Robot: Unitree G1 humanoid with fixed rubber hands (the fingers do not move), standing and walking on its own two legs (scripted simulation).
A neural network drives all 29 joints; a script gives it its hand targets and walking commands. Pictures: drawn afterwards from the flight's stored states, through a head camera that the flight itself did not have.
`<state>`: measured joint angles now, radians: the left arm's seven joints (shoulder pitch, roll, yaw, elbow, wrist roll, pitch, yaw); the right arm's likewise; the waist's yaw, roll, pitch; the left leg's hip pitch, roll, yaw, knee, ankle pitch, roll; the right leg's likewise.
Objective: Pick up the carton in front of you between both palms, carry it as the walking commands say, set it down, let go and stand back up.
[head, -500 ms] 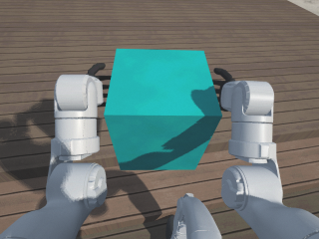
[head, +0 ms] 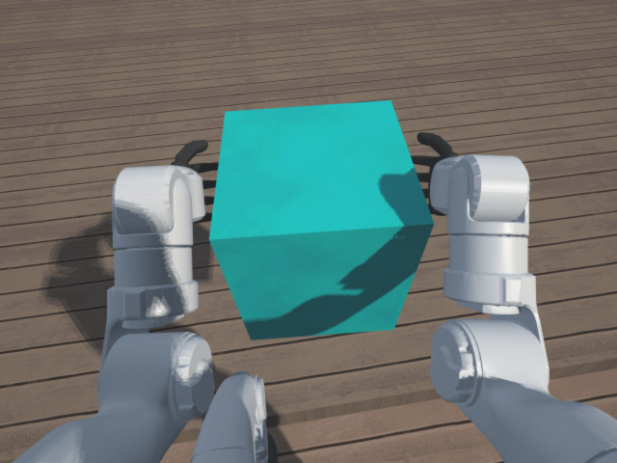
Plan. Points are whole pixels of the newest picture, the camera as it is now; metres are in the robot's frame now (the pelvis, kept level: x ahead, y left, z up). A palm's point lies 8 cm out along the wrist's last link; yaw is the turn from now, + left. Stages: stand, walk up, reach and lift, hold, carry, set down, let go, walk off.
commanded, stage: carry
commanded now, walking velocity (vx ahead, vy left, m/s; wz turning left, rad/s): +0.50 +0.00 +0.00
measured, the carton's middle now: (315, 228) +0.39 +0.00 +0.10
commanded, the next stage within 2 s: none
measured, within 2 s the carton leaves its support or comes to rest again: neither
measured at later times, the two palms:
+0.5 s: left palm out of the picture +0.68 +0.17 +0.30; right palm out of the picture +0.66 -0.13 +0.31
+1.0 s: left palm out of the picture +0.95 +0.15 +0.37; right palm out of the picture +0.96 -0.15 +0.37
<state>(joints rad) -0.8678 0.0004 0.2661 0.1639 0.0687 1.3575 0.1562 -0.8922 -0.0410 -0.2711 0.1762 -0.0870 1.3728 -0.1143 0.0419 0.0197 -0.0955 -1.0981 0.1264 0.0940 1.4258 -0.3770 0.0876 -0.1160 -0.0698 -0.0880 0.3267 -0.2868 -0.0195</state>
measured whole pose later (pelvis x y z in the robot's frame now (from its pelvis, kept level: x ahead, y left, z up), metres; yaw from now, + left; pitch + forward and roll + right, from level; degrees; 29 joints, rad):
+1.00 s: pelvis +0.58 -0.01 +0.19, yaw +1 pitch +5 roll +0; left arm -0.85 -0.01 0.25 0.08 0.07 1.33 0.16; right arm -0.85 -0.02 -0.29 0.07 -0.08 1.35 -0.11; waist 0.03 0.03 -0.05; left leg -0.75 0.09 0.04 0.93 -0.23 0.04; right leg -0.34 0.03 -0.13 0.52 -0.27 -0.08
